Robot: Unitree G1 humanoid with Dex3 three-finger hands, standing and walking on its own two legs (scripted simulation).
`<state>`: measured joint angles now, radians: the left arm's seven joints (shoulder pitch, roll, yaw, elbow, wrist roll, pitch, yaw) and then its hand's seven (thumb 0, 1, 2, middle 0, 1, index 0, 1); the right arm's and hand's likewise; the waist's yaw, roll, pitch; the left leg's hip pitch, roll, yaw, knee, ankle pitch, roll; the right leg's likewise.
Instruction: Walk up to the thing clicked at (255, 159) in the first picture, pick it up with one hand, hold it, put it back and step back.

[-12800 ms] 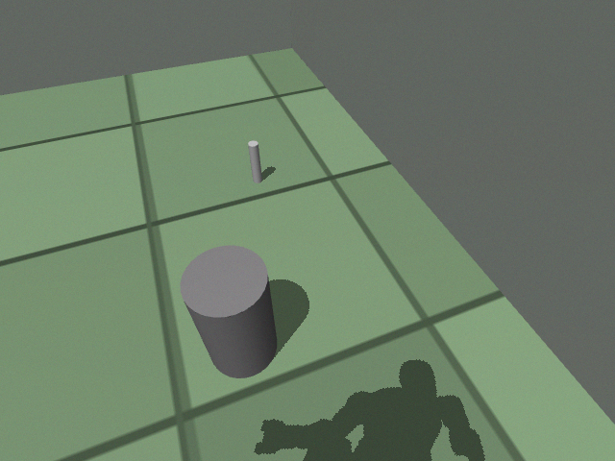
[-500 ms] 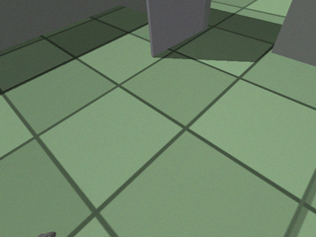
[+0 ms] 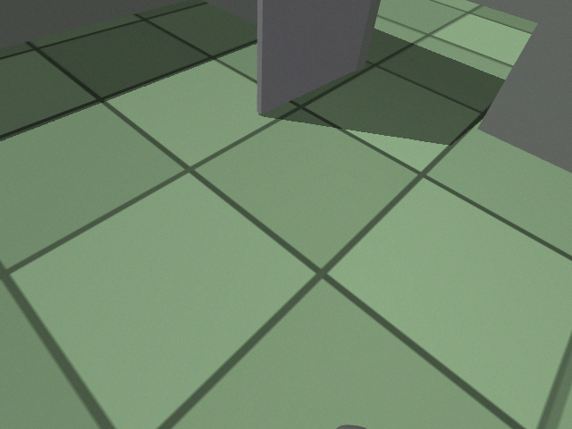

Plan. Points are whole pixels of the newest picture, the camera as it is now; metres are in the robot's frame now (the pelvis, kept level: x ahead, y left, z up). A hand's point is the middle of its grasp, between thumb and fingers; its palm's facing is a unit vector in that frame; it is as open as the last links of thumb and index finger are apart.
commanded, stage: walk up
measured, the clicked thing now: out of the picture +0.01 -1.31 -0.66
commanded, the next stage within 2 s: none
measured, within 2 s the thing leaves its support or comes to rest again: neither
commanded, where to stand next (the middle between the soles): +0.56 +0.00 m, yaw +0 degrees
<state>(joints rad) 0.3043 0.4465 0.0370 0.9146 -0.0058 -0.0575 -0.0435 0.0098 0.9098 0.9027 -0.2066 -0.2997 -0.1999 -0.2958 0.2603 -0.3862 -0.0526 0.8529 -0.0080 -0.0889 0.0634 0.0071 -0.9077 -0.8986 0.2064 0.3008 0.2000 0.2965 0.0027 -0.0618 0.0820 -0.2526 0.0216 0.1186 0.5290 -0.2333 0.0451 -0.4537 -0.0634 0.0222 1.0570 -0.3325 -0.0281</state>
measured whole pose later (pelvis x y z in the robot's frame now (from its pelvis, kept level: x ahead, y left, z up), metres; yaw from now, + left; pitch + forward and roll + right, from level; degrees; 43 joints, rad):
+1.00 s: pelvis +0.38 +0.06 +0.01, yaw -27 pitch -2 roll -1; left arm 0.31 0.48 0.05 0.90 0.00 0.00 -0.02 0.01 0.91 0.90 -0.21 -0.30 -0.20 -0.30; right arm 0.22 -0.41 -0.06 0.76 -0.03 -0.01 0.09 0.01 -0.91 -0.90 0.21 0.30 0.20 0.30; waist -0.02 0.01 0.08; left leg -0.15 0.02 0.17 0.41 -0.24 0.05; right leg -0.53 -0.06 -0.04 0.94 -0.28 0.02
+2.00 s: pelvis +0.58 +0.12 -0.03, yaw -86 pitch +0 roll -1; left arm 0.26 0.44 0.09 0.71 0.03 0.05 -0.08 0.01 0.91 0.90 -0.21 -0.30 -0.20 -0.30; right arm 0.29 -0.55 -0.12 0.83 0.00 0.02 -0.01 0.01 -0.91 -0.90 0.20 0.30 0.20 0.30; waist -0.01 0.06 0.10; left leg -0.48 0.22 0.14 0.97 -0.51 -0.03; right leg -0.33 -0.01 0.03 0.75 -0.42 0.01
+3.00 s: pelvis +0.58 +0.07 -0.02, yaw -117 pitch -2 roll -1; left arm 0.19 0.41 0.04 0.86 0.00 0.00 0.02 0.01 0.91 0.90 -0.21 -0.30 -0.20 -0.30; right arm 0.21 -0.38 -0.03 0.87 -0.04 -0.02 0.01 0.01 -0.91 -0.90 0.21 0.30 0.20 0.30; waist -0.01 -0.02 0.14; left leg -0.35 0.06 0.05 0.79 -0.41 0.01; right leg -0.50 0.08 0.10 1.02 -0.49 0.00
